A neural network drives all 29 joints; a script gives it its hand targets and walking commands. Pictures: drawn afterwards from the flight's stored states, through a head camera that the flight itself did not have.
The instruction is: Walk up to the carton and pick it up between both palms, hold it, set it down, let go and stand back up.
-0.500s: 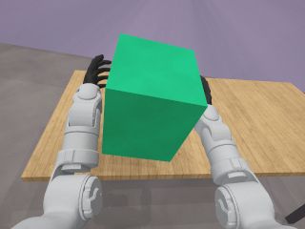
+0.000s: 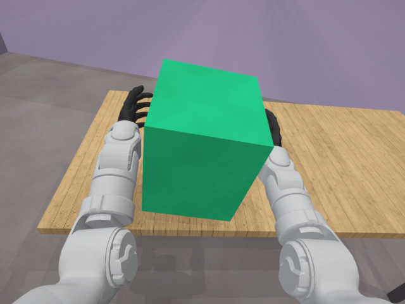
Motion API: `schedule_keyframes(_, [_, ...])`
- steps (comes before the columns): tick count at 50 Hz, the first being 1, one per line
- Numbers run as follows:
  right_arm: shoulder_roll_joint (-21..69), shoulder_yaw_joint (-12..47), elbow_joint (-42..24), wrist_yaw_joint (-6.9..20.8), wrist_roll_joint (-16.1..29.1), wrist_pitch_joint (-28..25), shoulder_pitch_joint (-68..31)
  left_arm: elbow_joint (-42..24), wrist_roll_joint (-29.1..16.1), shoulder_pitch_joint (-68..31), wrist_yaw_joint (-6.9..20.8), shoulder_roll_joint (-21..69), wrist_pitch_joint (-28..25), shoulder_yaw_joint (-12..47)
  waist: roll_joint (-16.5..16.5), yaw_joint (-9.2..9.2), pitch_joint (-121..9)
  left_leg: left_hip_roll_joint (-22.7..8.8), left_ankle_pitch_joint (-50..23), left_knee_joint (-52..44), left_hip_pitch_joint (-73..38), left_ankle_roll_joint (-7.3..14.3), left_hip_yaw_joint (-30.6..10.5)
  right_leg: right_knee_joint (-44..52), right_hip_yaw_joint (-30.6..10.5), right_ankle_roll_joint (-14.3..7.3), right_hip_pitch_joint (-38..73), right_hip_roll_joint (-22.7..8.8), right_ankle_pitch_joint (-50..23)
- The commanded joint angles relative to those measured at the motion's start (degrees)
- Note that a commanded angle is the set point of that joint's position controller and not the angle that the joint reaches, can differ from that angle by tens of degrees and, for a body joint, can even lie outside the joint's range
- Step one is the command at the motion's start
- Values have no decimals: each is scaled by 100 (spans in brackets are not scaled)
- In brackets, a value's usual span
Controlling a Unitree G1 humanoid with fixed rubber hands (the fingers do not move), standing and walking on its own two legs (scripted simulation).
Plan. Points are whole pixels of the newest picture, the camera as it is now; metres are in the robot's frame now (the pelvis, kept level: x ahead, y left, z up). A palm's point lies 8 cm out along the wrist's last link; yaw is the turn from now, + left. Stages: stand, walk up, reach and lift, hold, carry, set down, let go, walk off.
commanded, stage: set down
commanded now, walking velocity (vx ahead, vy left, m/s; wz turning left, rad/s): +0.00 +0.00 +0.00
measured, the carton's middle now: (198, 144) +0.42 +0.02 +0.14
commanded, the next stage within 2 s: none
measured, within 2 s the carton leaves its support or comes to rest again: neither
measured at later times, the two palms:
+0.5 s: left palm (131, 132) +0.42 +0.16 +0.16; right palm (265, 149) +0.41 -0.13 +0.15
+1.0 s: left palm (140, 141) +0.43 +0.14 +0.13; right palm (268, 156) +0.42 -0.15 +0.12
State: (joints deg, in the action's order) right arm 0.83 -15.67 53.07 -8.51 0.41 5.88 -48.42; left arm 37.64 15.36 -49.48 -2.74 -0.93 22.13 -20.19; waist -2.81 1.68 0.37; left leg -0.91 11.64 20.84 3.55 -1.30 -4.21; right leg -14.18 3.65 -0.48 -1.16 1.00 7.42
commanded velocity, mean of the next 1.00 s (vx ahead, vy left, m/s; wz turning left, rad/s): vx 0.00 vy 0.00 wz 0.00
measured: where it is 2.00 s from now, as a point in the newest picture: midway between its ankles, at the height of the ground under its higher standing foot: outside the picture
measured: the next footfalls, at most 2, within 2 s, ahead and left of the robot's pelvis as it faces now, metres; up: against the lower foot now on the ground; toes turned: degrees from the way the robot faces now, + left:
none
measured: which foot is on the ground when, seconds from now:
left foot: down 0.00-1.00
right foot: down 0.00-1.00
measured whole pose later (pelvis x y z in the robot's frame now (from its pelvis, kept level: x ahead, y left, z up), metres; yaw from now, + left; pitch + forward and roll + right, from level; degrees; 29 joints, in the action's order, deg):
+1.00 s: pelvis +0.02 +0.00 +0.00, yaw -2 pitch +0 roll -1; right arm 3.0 -24.8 53.7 -4.8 -11.8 1.0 -46.1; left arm 46.9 17.7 -47.3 -2.7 1.9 10.9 -25.7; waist -1.3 -0.2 -1.7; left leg -1.1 11.7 18.8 7.4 -1.0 -2.1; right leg -14.6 1.8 -0.3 -6.9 1.0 8.1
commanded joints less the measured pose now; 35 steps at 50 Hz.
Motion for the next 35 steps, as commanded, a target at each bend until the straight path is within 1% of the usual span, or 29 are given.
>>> schedule_keyframes(1, [2706, 1444, -1594, 771, 0, -687, -5393, -248, -677, -4091, 779, 3698, -478, 2174, 631, 171, -3287, 270, -2164, -22, -756, -450, 613, -81, 346, 176, 646, 209, -1200])
schedule_keyframes(2, [2755, 1401, -1423, 787, -54, -639, -5302, -92, -610, -4034, 779, 3636, -494, 2027, 550, 123, -3069, 273, -1937, -94, -609, -408, 642, -68, 310, 200, 709, 197, -1111])
schedule_keyframes(3, [2745, 1361, -1388, 794, -125, -627, -5237, 31, -564, -3961, 796, 3605, -499, 1923, 449, 141, -3027, 281, -1825, -143, -511, -361, 642, -66, 307, 206, 788, 191, -1113])
schedule_keyframes(5, [2780, 1322, -1324, 799, -140, -596, -5201, 220, -418, -3801, 846, 3474, -493, 1679, 389, -5, -2958, 309, -1636, -257, -306, -280, 719, -75, 231, 263, 945, 139, -1188])
schedule_keyframes(6, [2795, 1265, -1292, 798, -206, -578, -5173, 236, -413, -3816, 867, 3466, -497, 1612, 379, 12, -2916, 340, -1608, -268, -154, -244, 707, -115, 199, 288, 1060, 117, -1306])
schedule_keyframes(8, [2886, 1372, -1412, 817, -138, -614, -5248, 261, -357, -3746, 886, 3427, -524, 1485, 308, -121, -3099, 356, -1830, -248, -70, -204, 737, -220, 198, 344, 1289, 131, -1745])
schedule_keyframes(9, [2921, 1475, -1481, 818, -117, -638, -5320, 223, -400, -3768, 888, 3405, -569, 1475, 204, -140, -3300, 369, -1920, -227, -71, -181, 750, -262, 180, 351, 1391, 131, -1938])
schedule_keyframes(11, [2955, 1417, -1517, 853, -142, -689, -5408, 258, -444, -3893, 853, 3463, -670, 1533, 303, -135, -3454, 354, -1939, -197, 2, -224, 739, -304, 183, 325, 1369, 156, -1944])
schedule_keyframes(12, [2962, 1372, -1376, 868, -185, -680, -5323, 291, -417, -3948, 833, 3427, -702, 1512, 371, -150, -3307, 356, -1920, -216, 0, -236, 771, -266, 192, 303, 1312, 150, -1827])
schedule_keyframes(13, [2948, 1329, -1301, 885, -256, -665, -5234, 378, -346, -3848, 829, 3366, -716, 1397, 293, -185, -3166, 348, -1809, -260, 20, -223, 800, -218, 190, 288, 1297, 156, -1731])
schedule_keyframes(14, [2976, 1259, -1155, 897, -287, -642, -5019, 393, -290, -3754, 839, 3306, -713, 1361, 310, -188, -3019, 342, -1833, -280, 70, -228, 803, -217, 171, 321, 1292, 129, -1824])
schedule_keyframes(15, [2881, 1136, -1072, 896, -385, -608, -4916, 621, -176, -3605, 878, 3216, -675, 1183, 234, -163, -2781, 350, -1633, -345, 117, -188, 831, -191, 160, 349, 1341, 122, -1736])
schedule_keyframes(16, [2849, 1067, -1078, 895, -451, -613, -4873, 674, -145, -3489, 921, 3211, -655, 1139, 262, -160, -2749, 331, -1496, -401, 176, -185, 850, -178, 153, 323, 1371, 105, -1654])
schedule_keyframes(17, [2887, 970, -1040, 896, -483, -613, -4799, 556, -175, -3577, 946, 3186, -673, 1152, 275, -98, -2741, 340, -1477, -410, 234, -162, 847, -172, 147, 320, 1366, 104, -1646])
schedule_keyframes(18, [2862, 962, -993, 906, -519, -611, -4807, 570, -134, -3515, 953, 3140, -666, 1097, 256, -167, -2655, 331, -1502, -413, 177, -168, 861, -199, 145, 308, 1324, 111, -1645])
schedule_keyframes(19, [2839, 888, -1013, 915, -555, -640, -4715, 442, -155, -3559, 946, 3145, -691, 1143, 330, -147, -2749, 342, -1665, -383, 156, -195, 865, -207, 160, 304, 1322, 109, -1712])
schedule_keyframes(20, [2804, 877, -949, 926, -598, -659, -4726, 548, -126, -3533, 935, 3150, -696, 1082, 342, -153, -2653, 316, -1757, -366, 91, -207, 867, -224, 180, 271, 1278, 121, -1747])
schedule_keyframes(21, [2783, 853, -992, 933, -626, -698, -4648, 503, -127, -3505, 940, 3151, -718, 1118, 317, -111, -2717, 311, -1886, -328, 36, -232, 877, -226, 206, 286, 1302, 135, -1811])
schedule_keyframes(23, [2761, 772, -1022, 965, -694, -795, -4692, 447, -149, -3507, 930, 3226, -791, 1169, 384, -81, -2850, 282, -2109, -252, -168, -300, 864, -210, 249, 245, 1154, 177, -1758])
schedule_keyframes(24, [2781, 704, -1008, 985, -722, -847, -4641, 345, -187, -3593, 896, 3272, -862, 1265, 495, -73, -3088, 265, -2219, -198, -330, -355, 856, -209, 280, 219, 1021, 176, -1727])
schedule_keyframes(25, [2790, 696, -1012, 1016, -781, -910, -4598, 201, -253, -3739, 847, 3384, -939, 1461, 599, 29, -3222, 232, -2545, -106, -467, -459, 860, -212, 327, 174, 911, 222, -1792])
schedule_keyframes(26, [2802, 736, -1100, 1039, -776, -996, -4670, 136, -294, -3826, 798, 3481, -1024, 1591, 675, 18, -3531, 207, -2784, 16, -624, -538, 832, -217, 356, 153, 846, 246, -1816])
schedule_keyframes(27, [2819, 768, -1092, 1064, -792, -1063, -4693, 54, -335, -3909, 748, 3589, -1091, 1737, 782, 58, -3744, 201, -3063, 101, -790, -601, 814, -224, 390, 118, 735, 269, -1897])
schedule_keyframes(29, [2751, 756, -1121, 1073, -900, -1089, -4703, 246, -355, -3779, 701, 3626, -1130, 1777, 725, 115, -3647, 194, -3060, 144, -817, -623, 780, -190, 393, 123, 632, 248, -1872])
schedule_keyframes(30, [2736, 771, -1084, 1074, -906, -1087, -4652, 274, -381, -3729, 693, 3590, -1146, 1739, 624, 90, -3604, 169, -3064, 153, -781, -602, 761, -218, 389, 151, 662, 257, -1999])
schedule_keyframes(31, [2742, 752, -1039, 1071, -914, -1081, -4583, 269, -377, -3720, 692, 3616, -1155, 1761, 667, 107, -3527, 171, -3074, 144, -679, -609, 755, -248, 394, 158, 710, 256, -2041])
schedule_keyframes(32, [2736, 745, -935, 1083, -907, -1050, -4537, 353, -316, -3675, 703, 3574, -1141, 1684, 701, 60, -3444, 175, -3042, 106, -651, -615, 757, -247, 363, 162, 714, 227, -2050])
schedule_keyframes(33, [2760, 777, -898, 1098, -912, -1029, -4406, 286, -302, -3603, 705, 3536, -1133, 1681, 656, 97, -3422, 170, -3047, 110, -637, -592, 763, -268, 338, 189, 781, 221, -2145])
schedule_keyframes(35, [2759, 787, -938, 1113, -898, -1034, -4448, 356, -288, -3517, 724, 3504, -1113, 1567, 592, 40, -3437, 191, -3040, 92, -468, -545, 766, -339, 323, 210, 893, 201, -2307])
